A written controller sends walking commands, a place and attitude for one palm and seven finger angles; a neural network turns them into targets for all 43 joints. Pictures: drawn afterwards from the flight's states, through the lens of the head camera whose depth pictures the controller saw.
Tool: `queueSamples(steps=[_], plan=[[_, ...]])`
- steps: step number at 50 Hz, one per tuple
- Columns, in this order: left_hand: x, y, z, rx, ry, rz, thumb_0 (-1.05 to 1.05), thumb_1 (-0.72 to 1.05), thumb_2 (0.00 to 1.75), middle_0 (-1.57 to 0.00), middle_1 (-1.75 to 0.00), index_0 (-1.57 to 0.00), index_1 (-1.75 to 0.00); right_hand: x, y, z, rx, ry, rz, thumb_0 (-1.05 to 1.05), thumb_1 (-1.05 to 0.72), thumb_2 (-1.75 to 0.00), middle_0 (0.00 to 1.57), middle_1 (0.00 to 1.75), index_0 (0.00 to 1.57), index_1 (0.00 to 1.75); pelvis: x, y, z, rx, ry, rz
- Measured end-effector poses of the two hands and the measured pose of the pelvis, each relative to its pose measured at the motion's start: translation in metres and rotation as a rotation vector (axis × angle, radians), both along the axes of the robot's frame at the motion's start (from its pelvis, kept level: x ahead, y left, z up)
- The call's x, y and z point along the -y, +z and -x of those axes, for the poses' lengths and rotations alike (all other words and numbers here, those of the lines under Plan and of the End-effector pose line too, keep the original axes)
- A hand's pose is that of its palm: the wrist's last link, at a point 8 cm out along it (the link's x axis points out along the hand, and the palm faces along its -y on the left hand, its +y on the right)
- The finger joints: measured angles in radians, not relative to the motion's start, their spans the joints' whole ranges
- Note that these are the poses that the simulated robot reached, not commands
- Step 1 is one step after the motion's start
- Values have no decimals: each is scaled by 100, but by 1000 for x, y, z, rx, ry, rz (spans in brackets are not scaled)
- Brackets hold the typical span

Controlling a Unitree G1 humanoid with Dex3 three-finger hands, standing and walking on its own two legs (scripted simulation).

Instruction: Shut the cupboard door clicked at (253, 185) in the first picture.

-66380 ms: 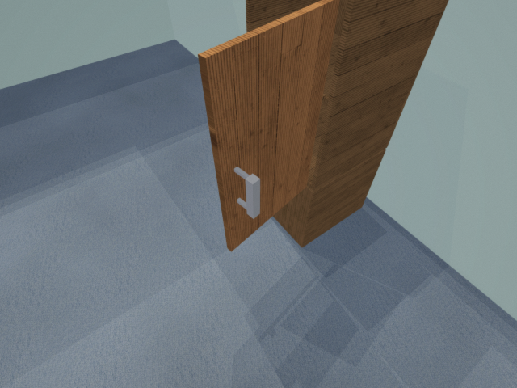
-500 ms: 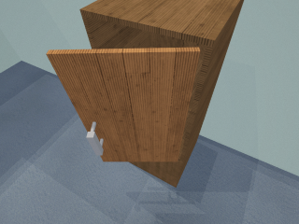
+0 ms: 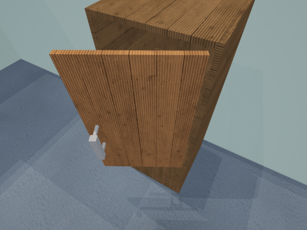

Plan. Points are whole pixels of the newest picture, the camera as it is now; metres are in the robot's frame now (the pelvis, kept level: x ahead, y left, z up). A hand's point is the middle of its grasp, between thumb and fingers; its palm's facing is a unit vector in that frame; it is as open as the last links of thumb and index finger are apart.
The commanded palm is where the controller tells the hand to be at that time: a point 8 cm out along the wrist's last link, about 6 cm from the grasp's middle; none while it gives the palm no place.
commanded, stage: look again from close up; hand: left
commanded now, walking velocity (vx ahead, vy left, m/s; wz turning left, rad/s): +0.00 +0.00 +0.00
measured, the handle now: (99, 142) +0.40 +0.22 -0.09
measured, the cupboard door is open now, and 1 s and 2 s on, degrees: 29 29 29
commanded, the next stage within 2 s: shuffle to correct the standing spot in 0.06 s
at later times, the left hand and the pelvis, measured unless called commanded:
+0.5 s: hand out of the picture +0.00 +0.20 -0.18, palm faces +0.01 -0.97 -0.24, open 7.4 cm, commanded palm none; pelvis -0.03 +0.01 -0.01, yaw -1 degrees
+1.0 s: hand out of the picture -0.03 +0.20 -0.18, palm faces +0.01 -0.98 -0.19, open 7.4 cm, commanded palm none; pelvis -0.01 +0.04 -0.01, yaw +0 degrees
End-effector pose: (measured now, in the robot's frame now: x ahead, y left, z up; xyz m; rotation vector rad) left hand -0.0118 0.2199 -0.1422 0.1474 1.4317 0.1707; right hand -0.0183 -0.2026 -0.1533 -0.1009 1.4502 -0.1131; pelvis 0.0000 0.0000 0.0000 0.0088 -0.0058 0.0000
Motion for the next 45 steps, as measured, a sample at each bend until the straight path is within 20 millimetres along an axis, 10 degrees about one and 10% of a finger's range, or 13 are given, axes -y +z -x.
queueSamples(steps=[31, 45], plan=[[-27, -1, -11, 113, -39, -24, 1, 92, 90, -20, -30, -20, -30, -2, 1, 23, 62, -30, 30, 0, -92, -90, 19, 30, 19, 30, -15, -4, 38, 5, -15, -10], [-25, -7, 29, -8, -27, 13, 1, 91, 90, -20, -30, -20, -30, -33, -5, 45, -17, -43, -20, 0, -91, -90, 20, 30, 20, 30, -30, -8, 22, -7, 1, 15]])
